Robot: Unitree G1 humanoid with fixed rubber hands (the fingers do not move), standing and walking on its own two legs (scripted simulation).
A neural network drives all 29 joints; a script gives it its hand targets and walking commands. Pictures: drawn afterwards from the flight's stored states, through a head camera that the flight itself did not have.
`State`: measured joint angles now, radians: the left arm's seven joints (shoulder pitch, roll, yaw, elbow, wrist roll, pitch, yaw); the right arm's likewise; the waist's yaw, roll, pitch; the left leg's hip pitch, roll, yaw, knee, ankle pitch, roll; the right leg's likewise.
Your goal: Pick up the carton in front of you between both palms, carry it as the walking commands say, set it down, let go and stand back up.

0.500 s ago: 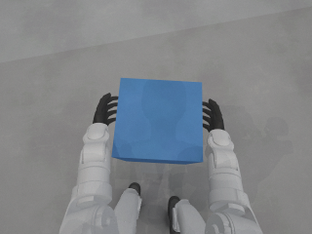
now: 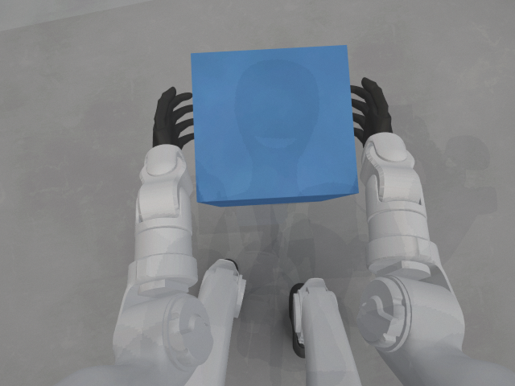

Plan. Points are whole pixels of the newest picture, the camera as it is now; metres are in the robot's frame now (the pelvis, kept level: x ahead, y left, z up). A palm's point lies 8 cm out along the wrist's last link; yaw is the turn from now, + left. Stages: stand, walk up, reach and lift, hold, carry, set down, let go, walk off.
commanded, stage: set down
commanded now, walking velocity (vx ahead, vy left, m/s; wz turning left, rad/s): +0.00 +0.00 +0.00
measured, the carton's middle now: (270, 143) +0.48 +0.05 -0.16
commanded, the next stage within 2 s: none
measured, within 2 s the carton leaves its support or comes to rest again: rests again in 1.54 s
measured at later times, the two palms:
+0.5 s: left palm (185, 157) +0.45 +0.21 -0.24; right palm (336, 135) +0.54 -0.08 -0.24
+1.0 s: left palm (193, 163) +0.46 +0.22 -0.37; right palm (314, 137) +0.57 -0.06 -0.38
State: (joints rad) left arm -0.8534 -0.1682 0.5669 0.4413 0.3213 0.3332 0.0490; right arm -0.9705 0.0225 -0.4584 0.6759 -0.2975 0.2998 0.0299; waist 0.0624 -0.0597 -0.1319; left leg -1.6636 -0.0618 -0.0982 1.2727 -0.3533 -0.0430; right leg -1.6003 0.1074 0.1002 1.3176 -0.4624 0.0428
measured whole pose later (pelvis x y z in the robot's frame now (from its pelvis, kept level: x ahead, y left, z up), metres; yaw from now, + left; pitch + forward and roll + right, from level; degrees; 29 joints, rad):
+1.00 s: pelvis -0.02 -0.02 -0.20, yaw +1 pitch +44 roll +4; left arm -1.34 0.02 0.61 0.66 0.08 0.30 0.15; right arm -1.68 -0.35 0.02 1.13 -0.03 0.28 -0.06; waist 0.18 -0.02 0.33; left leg -2.23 -0.07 -0.06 2.00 -0.54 -0.11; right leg -2.20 0.19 0.09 2.10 -0.65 0.05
